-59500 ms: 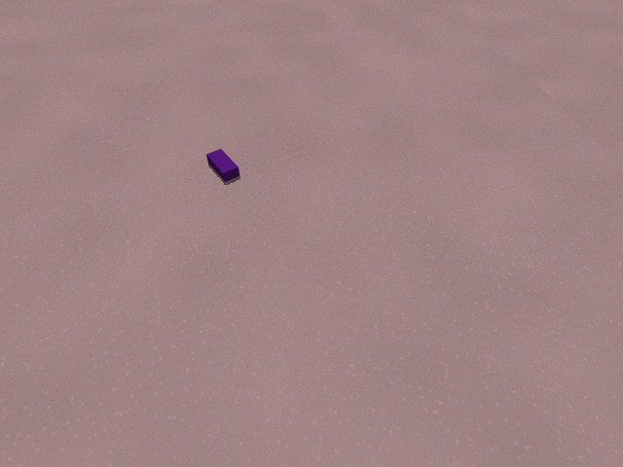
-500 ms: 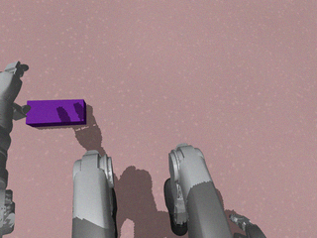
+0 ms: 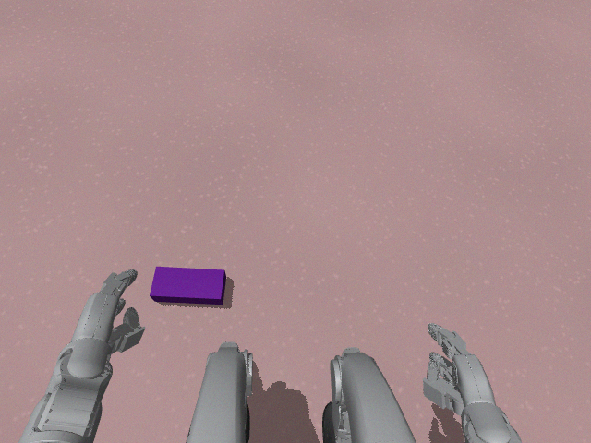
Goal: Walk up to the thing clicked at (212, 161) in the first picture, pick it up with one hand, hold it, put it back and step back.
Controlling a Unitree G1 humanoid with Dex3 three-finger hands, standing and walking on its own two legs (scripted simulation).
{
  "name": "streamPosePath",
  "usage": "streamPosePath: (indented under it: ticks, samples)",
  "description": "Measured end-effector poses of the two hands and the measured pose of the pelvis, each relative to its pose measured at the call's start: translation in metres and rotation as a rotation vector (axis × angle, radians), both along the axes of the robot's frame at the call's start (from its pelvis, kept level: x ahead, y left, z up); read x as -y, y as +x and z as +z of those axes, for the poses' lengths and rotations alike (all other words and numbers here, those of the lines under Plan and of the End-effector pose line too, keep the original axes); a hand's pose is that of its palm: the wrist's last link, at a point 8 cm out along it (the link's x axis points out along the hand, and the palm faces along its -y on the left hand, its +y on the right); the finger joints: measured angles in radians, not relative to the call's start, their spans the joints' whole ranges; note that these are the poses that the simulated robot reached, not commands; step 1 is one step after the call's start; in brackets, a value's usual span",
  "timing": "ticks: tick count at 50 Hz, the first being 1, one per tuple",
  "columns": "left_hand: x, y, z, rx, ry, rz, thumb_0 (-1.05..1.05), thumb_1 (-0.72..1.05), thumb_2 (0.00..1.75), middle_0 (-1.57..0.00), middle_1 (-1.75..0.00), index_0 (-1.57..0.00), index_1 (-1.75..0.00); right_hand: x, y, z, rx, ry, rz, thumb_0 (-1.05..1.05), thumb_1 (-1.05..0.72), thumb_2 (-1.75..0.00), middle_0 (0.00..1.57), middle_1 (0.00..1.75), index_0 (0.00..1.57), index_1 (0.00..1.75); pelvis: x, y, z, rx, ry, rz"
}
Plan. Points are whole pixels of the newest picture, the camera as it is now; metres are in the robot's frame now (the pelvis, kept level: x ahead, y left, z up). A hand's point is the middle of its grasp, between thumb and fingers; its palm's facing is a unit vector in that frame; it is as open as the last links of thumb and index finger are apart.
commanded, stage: home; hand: left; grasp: from above
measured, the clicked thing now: (189, 285) +0.49 +0.27 -0.55
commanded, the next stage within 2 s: none
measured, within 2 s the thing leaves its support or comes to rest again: neither
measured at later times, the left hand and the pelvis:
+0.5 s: hand (121, 355) +0.22 +0.18 +0.09, palm faces +0.10 -0.97 -0.20, open 7.4 cm; pelvis +0.06 +0.00 +0.13, yaw +2 degrees
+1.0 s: hand (123, 364) +0.22 +0.18 +0.09, palm faces +0.10 -0.98 -0.19, open 7.4 cm; pelvis +0.06 -0.01 +0.13, yaw +3 degrees
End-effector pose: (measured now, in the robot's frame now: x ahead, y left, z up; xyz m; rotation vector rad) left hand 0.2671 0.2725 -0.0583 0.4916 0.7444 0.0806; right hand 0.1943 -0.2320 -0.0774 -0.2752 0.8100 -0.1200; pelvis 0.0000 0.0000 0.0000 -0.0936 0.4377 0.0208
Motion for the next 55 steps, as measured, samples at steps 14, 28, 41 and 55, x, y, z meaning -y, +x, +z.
streamPosePath:
  ticks: [14, 28, 41, 55]
  samples:
    - [0.031, -0.041, 0.108, -0.05, -0.234, 0.216, 0.01, 0.9, 0.9, -0.2, -0.3, -0.2, -0.3, -0.001, -0.01, 0.099, 0.062, -0.021, -0.082, 0.01, -0.9, -0.89, 0.2, 0.3, 0.2, 0.3, 0.004, 0.039, 0.095, 0.15, 0.024, 0.025]
    - [0.046, -0.068, 0.175, -0.02, -0.276, 0.222, 0.01, 0.91, 0.9, -0.2, -0.3, -0.2, -0.3, 0.006, 0.021, 0.151, 0.224, -0.028, -0.089, 0.02, -0.9, -0.89, 0.2, 0.29, 0.2, 0.3, 0.005, 0.064, 0.133, 0.246, 0.045, 0.034]
    - [0.047, -0.073, 0.171, -0.032, -0.282, 0.234, 0.01, 0.91, 0.9, -0.2, -0.3, -0.2, -0.3, 0.004, 0.044, 0.161, 0.283, -0.034, -0.021, 0.02, -0.9, -0.89, 0.2, 0.3, 0.2, 0.3, 0.01, 0.065, 0.134, 0.266, 0.053, 0.044]
    - [0.048, -0.07, 0.171, -0.03, -0.276, 0.222, 0.01, 0.91, 0.9, -0.2, -0.3, -0.2, -0.3, 0.007, 0.024, 0.151, 0.226, -0.031, -0.051, 0.02, -0.9, -0.89, 0.21, 0.3, 0.2, 0.3, 0.01, 0.064, 0.134, 0.268, 0.052, 0.039]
